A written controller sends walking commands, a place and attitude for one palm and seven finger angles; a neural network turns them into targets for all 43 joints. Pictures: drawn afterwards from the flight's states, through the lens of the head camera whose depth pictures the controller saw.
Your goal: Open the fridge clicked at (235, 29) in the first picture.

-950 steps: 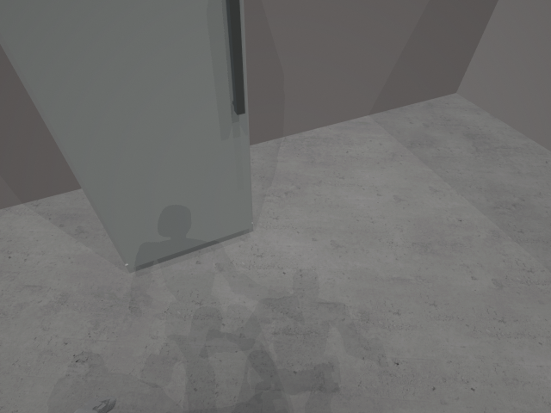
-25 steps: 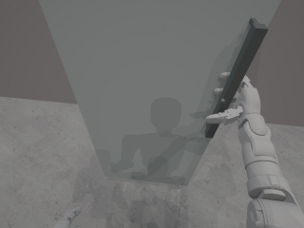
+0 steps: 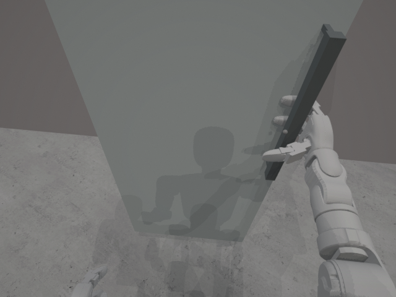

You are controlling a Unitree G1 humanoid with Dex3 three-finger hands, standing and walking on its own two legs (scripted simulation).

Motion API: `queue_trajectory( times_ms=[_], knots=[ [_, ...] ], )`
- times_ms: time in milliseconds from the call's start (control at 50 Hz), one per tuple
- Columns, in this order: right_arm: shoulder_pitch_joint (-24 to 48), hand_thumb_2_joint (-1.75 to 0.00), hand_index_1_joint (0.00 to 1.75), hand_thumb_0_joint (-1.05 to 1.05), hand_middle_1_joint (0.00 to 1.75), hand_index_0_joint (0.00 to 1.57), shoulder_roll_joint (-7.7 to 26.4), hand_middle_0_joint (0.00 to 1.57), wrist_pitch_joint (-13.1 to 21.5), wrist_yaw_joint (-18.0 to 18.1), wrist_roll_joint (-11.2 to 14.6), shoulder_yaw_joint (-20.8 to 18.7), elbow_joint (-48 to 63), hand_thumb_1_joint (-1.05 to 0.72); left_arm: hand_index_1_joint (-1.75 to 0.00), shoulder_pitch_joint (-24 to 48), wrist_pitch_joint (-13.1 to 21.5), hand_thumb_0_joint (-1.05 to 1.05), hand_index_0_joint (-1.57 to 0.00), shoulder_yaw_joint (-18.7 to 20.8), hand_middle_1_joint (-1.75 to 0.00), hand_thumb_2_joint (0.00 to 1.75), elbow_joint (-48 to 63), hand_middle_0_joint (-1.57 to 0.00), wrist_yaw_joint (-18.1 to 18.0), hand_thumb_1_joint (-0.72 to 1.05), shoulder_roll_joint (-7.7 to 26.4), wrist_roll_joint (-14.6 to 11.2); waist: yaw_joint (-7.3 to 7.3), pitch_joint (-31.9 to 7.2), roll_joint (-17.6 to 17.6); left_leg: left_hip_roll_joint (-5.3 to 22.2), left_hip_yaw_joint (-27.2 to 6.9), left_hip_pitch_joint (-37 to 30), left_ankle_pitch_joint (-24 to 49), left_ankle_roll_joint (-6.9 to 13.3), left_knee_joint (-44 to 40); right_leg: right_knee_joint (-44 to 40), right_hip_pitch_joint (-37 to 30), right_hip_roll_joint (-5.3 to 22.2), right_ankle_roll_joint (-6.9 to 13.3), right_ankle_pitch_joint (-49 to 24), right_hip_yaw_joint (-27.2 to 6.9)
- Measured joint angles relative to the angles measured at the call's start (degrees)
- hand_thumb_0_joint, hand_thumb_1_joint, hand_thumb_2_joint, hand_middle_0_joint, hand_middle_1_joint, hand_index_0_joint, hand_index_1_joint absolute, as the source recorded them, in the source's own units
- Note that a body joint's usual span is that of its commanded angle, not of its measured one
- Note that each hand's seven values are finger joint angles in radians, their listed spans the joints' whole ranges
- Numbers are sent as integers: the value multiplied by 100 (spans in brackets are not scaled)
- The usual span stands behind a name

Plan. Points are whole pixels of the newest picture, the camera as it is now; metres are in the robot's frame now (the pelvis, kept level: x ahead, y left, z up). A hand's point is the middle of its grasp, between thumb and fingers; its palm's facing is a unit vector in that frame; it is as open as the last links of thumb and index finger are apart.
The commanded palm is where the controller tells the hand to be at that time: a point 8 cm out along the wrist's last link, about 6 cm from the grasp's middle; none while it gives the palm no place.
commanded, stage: grip the handle and tug to test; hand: right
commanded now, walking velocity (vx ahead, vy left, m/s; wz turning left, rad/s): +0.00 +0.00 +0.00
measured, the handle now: (291, 119) +0.47 -0.16 +0.13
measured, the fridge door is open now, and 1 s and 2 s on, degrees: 0 0 1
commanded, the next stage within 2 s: pull the door a little, standing still in 1.48 s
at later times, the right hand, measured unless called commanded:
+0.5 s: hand (287, 132) +0.42 -0.14 +0.14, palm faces +0.01 +1.00 +0.00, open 9.6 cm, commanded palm +0.38 -0.18 +0.14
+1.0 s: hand (287, 132) +0.41 -0.14 +0.14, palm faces +0.02 +1.00 +0.00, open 6.1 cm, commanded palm +0.39 -0.18 +0.14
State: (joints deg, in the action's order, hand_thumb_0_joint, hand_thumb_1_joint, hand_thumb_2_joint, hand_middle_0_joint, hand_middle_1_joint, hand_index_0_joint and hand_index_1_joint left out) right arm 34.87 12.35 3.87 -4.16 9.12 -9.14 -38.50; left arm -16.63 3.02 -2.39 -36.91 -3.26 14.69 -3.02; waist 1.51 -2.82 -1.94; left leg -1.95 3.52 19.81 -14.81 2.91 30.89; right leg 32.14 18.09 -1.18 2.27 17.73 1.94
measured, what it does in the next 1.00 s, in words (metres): stands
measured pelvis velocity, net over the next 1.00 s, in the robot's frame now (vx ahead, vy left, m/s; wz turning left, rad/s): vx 0.01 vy -0.01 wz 0.00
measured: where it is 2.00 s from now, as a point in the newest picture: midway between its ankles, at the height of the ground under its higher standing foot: outside the picture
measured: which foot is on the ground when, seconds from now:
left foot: down 0.00-1.00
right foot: down 0.00-1.00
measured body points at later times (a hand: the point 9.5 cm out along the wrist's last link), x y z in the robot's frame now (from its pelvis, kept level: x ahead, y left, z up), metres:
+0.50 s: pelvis +0.00 +0.00 +0.00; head +0.01 +0.01 +0.45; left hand +0.12 +0.24 -0.11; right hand +0.41 -0.19 +0.15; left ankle +0.01 +0.09 -0.73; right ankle -0.01 -0.09 -0.73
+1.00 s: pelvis +0.01 -0.01 +0.00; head +0.01 +0.00 +0.45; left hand +0.13 +0.24 -0.10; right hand +0.41 -0.19 +0.15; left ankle +0.01 +0.09 -0.73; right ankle -0.01 -0.09 -0.73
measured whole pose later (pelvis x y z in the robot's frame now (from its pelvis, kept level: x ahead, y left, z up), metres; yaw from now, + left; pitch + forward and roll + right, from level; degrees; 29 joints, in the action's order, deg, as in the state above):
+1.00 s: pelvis +0.01 -0.01 +0.00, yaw +0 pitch +3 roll +0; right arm 31.5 10.9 0.8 -2.4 8.8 -8.0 -32.3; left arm -15.9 1.9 -2.4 -36.5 -3.0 14.2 -2.8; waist 0.9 -3.0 -2.0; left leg -1.7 3.3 17.8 -14.9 2.5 29.8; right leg 31.1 16.0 -1.5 2.6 17.9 2.0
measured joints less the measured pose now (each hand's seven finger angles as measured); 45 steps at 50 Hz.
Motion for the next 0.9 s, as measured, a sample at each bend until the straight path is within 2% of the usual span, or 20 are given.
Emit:
queue_trajectory(
  times_ms=[140, 260, 740, 900],
  knots=[
    [13, -31, 121, -1, 121, 30, -14, 31, 3, 22, -24, 1, -22, 48, -30, -8, -26, 1, -20, -12, -30, 89, -11, -20, 14, 91, -19, 7, -1, -4, 7, 8, 0, -15, -15, -7, 8, 5, -15, -8, 8, 13, -2],
    [2, -36, 122, -1, 122, 31, -26, 32, -18, 26, -14, -4, -1, 36, -30, -21, -47, 1, -20, -19, -30, 89, -10, -20, 22, 91, -37, 5, 0, -7, 14, 7, -12, -27, -10, -14, -5, -9, -30, -9, 13, 12, 9],
    [-365, -80, 133, 1, 133, 34, -81, 36, -256, 122, -18, 52, 568, -67, -30, 25, -74, 1, -20, 7, -30, 89, 43, -20, 41, 91, -35, 10, -28, -25, -4, 5, -53, -197, -8, -43, -93, -90, -206, -15, 37, 26, 40],
    [-373, -80, 134, 1, 135, 33, -130, 35, -299, 152, -35, 83, 629, -67, -30, 67, -96, 1, -20, 10, -30, 89, 50, -20, 26, 91, -38, 20, -52, -31, -14, 17, -43, -196, -4, -47, -110, -112, -204, -27, 38, 14, 28]
  ],
)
